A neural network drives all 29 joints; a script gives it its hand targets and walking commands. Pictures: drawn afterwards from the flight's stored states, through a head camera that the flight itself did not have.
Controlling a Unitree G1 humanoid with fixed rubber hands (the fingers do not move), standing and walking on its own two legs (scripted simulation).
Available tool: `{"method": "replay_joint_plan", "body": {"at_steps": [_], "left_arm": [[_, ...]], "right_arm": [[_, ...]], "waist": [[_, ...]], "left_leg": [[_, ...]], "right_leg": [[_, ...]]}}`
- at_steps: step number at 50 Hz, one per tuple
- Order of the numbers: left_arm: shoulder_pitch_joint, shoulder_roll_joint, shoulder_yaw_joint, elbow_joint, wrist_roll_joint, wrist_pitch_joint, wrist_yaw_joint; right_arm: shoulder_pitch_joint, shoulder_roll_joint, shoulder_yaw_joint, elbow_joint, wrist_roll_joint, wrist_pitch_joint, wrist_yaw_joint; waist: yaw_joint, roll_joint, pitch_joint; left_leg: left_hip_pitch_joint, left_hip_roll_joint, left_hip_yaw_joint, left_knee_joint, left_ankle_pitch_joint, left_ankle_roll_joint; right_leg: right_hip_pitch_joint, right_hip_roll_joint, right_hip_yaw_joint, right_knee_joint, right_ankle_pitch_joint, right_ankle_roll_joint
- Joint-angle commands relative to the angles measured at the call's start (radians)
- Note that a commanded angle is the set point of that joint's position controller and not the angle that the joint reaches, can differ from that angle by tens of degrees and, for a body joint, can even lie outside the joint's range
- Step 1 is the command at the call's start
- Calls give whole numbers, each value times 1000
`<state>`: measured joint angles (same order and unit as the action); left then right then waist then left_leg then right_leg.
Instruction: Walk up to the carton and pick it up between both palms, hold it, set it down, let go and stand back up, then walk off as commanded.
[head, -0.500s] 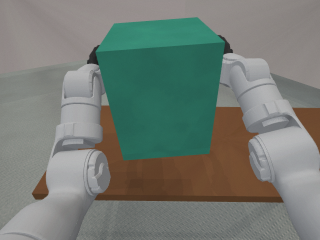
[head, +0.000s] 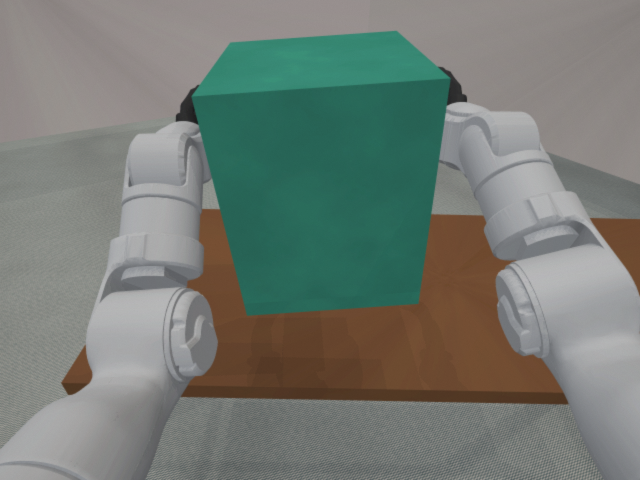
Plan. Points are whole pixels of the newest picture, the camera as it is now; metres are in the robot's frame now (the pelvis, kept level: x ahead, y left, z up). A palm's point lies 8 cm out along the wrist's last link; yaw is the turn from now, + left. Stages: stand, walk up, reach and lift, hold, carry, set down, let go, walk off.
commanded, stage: hold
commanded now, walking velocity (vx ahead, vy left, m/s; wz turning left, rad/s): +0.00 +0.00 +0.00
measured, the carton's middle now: (322, 171) +0.37 +0.01 +0.28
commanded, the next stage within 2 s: none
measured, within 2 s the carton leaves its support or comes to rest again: neither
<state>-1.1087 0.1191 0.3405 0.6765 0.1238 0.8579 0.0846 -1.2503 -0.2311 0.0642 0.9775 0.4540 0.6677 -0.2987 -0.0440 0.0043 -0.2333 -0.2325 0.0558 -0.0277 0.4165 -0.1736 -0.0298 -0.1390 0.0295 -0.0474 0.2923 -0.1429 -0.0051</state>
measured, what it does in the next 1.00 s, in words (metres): stands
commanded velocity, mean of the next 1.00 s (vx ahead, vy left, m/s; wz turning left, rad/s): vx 0.00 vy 0.00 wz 0.00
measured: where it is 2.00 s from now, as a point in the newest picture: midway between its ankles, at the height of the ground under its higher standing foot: outside the picture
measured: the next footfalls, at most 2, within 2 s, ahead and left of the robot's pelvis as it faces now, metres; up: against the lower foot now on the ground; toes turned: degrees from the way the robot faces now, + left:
none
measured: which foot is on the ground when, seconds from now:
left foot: down 0.00-1.00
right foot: down 0.00-1.00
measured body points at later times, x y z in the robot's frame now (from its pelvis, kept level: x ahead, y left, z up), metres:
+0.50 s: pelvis +0.01 +0.00 +0.00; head -0.08 +0.02 +0.44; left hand +0.40 +0.16 +0.30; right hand +0.40 -0.13 +0.32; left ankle +0.03 +0.13 -0.75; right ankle +0.01 -0.12 -0.75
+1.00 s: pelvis +0.00 +0.00 +0.00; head -0.09 +0.02 +0.44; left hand +0.39 +0.16 +0.31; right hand +0.39 -0.14 +0.33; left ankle +0.03 +0.13 -0.75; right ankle +0.01 -0.12 -0.75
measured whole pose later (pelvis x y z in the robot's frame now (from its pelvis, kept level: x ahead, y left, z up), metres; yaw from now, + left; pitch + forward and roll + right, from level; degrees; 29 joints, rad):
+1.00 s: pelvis +0.00 +0.00 +0.00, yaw +0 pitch -1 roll -2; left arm -1.07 0.11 0.33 0.61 0.12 0.88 0.10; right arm -1.22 -0.24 0.08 0.92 0.47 0.69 -0.30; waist -0.05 0.02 -0.23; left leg -0.24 0.06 -0.03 0.43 -0.19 -0.03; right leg -0.13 0.03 -0.05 0.29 -0.15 0.00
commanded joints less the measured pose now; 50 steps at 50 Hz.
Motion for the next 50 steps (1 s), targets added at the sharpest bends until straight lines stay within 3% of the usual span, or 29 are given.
{"method": "replay_joint_plan", "body": {"at_steps": [1,3,4,5,7,9,11,14,16,17,18,19,24,26,27,28,30,31,32,33,35,36,39,40,41,46,47,48,50], "left_arm": [[-874,-636,-274,-213,-155,-102,-143],[-937,-659,-315,-274,-179,-106,-136],[-939,-644,-304,-230,-172,-107,-137],[-937,-666,-325,-279,-201,-109,-139],[-908,-660,-324,-267,-200,-109,-128],[-917,-671,-343,-302,-209,-110,-130],[-928,-655,-304,-265,-186,-102,-127],[-870,-669,-331,-264,-200,-92,-128],[-914,-663,-333,-284,-193,-96,-128],[-891,-658,-325,-300,-189,-98,-131],[-905,-677,-345,-319,-190,-93,-130],[-888,-644,-294,-270,-171,-89,-135],[-849,-658,-340,-348,-182,-80,-139],[-825,-640,-303,-290,-168,-78,-145],[-842,-649,-325,-332,-190,-84,-141],[-861,-666,-365,-382,-195,-79,-138],[-870,-656,-335,-354,-192,-79,-134],[-870,-676,-355,-344,-192,-73,-132],[-859,-648,-315,-315,-172,-69,-138],[-875,-663,-341,-374,-187,-74,-130],[-870,-659,-326,-309,-179,-73,-137],[-886,-674,-347,-359,-197,-78,-137],[-889,-658,-324,-310,-185,-75,-132],[-865,-638,-310,-297,-176,-72,-138],[-834,-626,-283,-264,-162,-66,-148],[-877,-645,-313,-279,-185,-83,-137],[-888,-651,-331,-307,-197,-86,-135],[-923,-647,-318,-320,-191,-90,-131],[-901,-639,-288,-254,-173,-85,-132]], "right_arm": [[-914,733,76,-424,177,-41,146],[-905,733,75,-385,183,-39,150],[-913,732,68,-367,176,-35,151],[-937,760,85,-459,193,-49,153],[-953,737,104,-490,196,-49,152],[-904,760,108,-474,203,-36,145],[-892,735,82,-395,185,-25,151],[-929,722,111,-524,201,-42,147],[-925,749,113,-483,206,-30,144],[-896,748,117,-486,205,-28,142],[-888,723,94,-456,204,-25,146],[-893,739,112,-462,202,-20,145],[-857,748,134,-509,226,-23,138],[-855,710,126,-484,212,-15,134],[-876,728,144,-546,220,-28,135],[-839,724,131,-532,223,-19,135],[-889,739,146,-555,215,-20,138],[-885,739,140,-536,214,-15,136],[-894,737,142,-519,216,-15,141],[-907,757,155,-549,217,-19,144],[-903,745,137,-521,206,-13,141],[-934,773,146,-580,221,-22,143],[-877,721,99,-464,189,-6,149],[-881,755,118,-476,188,-14,148],[-842,736,102,-439,185,-7,144],[-926,738,118,-504,207,-25,145],[-902,746,119,-510,212,-18,142],[-919,752,127,-479,216,-22,149],[-898,727,102,-432,194,-13,150]], "waist": [[-13,43,-386],[-28,82,-414],[-18,88,-373],[-23,54,-451],[-9,59,-454],[-31,65,-470],[-16,64,-385],[-22,73,-460],[-11,80,-443],[-22,59,-429],[-36,89,-423],[-5,48,-383],[-28,85,-446],[-23,47,-370],[-21,40,-443],[-39,82,-452],[-8,36,-441],[-28,68,-428],[-1,61,-397],[-2,47,-441],[-20,38,-399],[-7,48,-471],[-27,50,-363],[0,34,-382],[-20,39,-342],[-13,64,-451],[-33,63,-459],[1,82,-457],[-13,58,-400]], "left_leg": [[126,-105,-12,-37,190,-20],[149,-101,-12,-28,214,-36],[141,-97,-17,-37,170,-30],[157,-100,-19,-29,205,-28],[170,-104,-17,-11,252,-33],[172,-104,-16,-7,249,-27],[153,-103,-18,-28,199,-31],[165,-108,-13,-7,275,-37],[180,-104,-19,-6,250,-36],[176,-105,-25,-2,267,-32],[175,-96,-31,-10,272,-42],[149,-106,-18,-21,235,-33],[199,-103,-22,8,358,-53],[173,-101,-24,-3,300,-41],[188,-101,-22,2,331,-44],[197,-104,-18,10,349,-53],[177,-105,-16,2,310,-38],[188,-102,-17,6,302,-42],[170,-102,-14,-11,266,-38],[181,-99,-18,-1,287,-37],[165,-107,-16,-9,249,-30],[182,-103,-18,2,273,-32],[157,-98,-22,-21,217,-38],[138,-101,-12,-20,218,-28],[137,-107,-8,-25,216,-27],[159,-105,-24,-6,259,-36],[175,-105,-22,-1,276,-38],[159,-103,-15,0,266,-40],[143,-98,-24,-25,187,-30]], "right_leg": [[110,71,75,-26,136,42],[99,75,72,-16,145,36],[80,66,70,-31,83,35],[108,75,73,-22,124,37],[109,69,73,-15,171,43],[124,67,80,-12,207,47],[78,71,71,-26,116,42],[113,75,70,-13,198,44],[103,69,73,-16,180,41],[128,71,76,-14,207,45],[103,80,78,-18,190,36],[118,73,74,-16,159,47],[149,81,67,2,296,50],[118,76,75,-17,227,46],[147,83,71,-8,254,50],[148,83,68,0,275,46],[142,80,68,-3,232,52],[129,77,65,-5,230,52],[129,76,77,-10,186,49],[129,82,76,-11,203,46],[121,72,79,-18,183,49],[131,78,82,-10,214,45],[93,75,75,-19,138,43],[110,73,85,-18,153,48],[126,64,85,-20,174,54],[127,74,79,-15,196,44],[133,74,78,-10,228,49],[125,69,79,0,207,49],[97,73,79,-20,135,48]]}}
